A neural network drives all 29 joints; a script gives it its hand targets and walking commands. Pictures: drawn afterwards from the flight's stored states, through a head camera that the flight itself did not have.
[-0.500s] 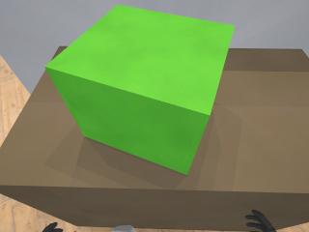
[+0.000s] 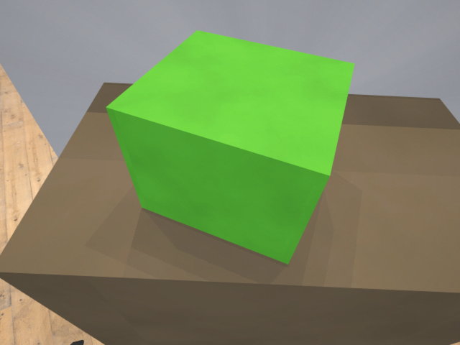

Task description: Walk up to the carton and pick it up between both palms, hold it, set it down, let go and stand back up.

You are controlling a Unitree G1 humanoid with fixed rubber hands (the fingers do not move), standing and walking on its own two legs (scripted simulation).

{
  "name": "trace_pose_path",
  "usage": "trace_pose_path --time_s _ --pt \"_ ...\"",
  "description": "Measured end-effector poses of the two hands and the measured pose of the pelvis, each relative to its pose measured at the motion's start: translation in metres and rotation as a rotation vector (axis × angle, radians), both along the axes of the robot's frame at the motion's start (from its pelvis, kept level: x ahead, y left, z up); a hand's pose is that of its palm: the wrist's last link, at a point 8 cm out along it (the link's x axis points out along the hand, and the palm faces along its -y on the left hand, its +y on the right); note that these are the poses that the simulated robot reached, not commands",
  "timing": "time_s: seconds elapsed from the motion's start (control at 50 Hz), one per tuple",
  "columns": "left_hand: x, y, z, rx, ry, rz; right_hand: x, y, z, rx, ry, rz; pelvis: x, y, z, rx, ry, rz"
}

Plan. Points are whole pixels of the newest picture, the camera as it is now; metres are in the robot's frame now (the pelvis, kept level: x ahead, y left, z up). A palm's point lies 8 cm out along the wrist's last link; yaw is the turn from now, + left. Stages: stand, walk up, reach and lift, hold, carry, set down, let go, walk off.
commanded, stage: walk up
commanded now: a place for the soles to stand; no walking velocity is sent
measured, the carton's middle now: (240, 140) +0.46 +0.00 +0.10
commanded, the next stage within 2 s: none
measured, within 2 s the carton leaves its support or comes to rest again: neither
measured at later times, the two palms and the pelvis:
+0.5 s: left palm out of the picture +0.03 +0.31 -0.12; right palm out of the picture +0.10 -0.28 -0.11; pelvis +0.00 +0.00 +0.00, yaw +2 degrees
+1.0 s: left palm out of the picture +0.03 +0.39 -0.15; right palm out of the picture +0.06 -0.24 -0.13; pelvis -0.04 +0.06 -0.04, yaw +1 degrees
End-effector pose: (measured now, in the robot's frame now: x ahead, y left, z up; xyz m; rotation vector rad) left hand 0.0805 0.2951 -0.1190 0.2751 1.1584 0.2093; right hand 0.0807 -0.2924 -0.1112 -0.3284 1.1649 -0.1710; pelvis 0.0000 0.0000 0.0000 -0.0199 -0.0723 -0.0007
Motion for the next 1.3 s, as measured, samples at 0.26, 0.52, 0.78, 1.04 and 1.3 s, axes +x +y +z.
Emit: trace_pose_path --time_s 0.26,0.52,0.78,1.04,1.3 --pt "-0.031 0.008 -0.005 -0.006 0.054 0.048 0.0 0.012 -0.002 0.002 0.007 0.017 -0.006 0.006 0.0 -0.003 0.004 0.013" --pt "-0.047 0.013 -0.002 0.018 0.07 0.079 0.021 0.012 -0.001 0.01 -0.028 0.05 -0.002 0.003 -0.001 0.0 0.011 0.027" --pt "-0.038 0.057 -0.01 0.103 -0.041 0.051 0.022 0.009 -0.01 -0.067 -0.044 0.067 -0.02 0.033 -0.029 0.007 -0.004 0.048" --pt "-0.054 0.089 -0.027 0.088 0.036 0.003 -0.027 0.055 -0.015 -0.064 -0.081 0.04 -0.043 0.057 -0.035 0.01 -0.002 0.004" --pt "-0.1 0.056 -0.021 0.071 0.083 -0.014 -0.061 0.018 -0.024 -0.052 -0.049 -0.021 -0.06 0.037 -0.033 0.016 0.012 -0.035"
